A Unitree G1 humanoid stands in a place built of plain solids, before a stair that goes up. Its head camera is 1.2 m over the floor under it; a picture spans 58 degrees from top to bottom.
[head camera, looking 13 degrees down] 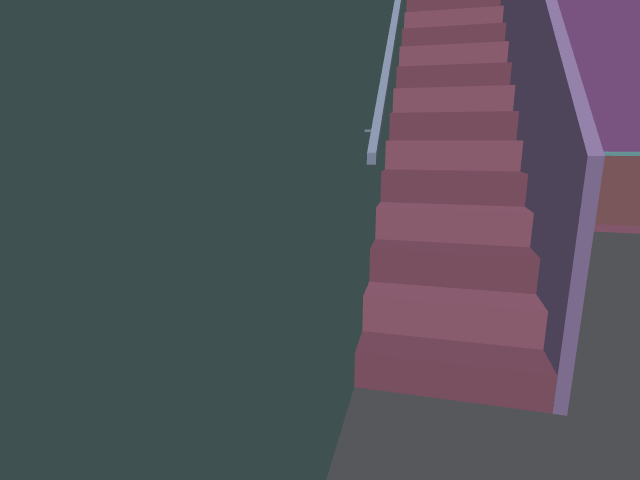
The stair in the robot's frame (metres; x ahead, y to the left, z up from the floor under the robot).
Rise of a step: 0.20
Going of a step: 0.25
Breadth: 0.90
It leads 14 degrees to the right of straight ahead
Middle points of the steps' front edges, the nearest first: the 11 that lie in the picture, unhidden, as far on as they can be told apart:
1.83 -0.61 0.19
2.07 -0.67 0.39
2.31 -0.73 0.59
2.55 -0.79 0.79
2.79 -0.84 1.00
3.03 -0.90 1.20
3.27 -0.96 1.40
3.52 -1.02 1.60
3.76 -1.08 1.80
4.00 -1.14 2.00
4.24 -1.20 2.21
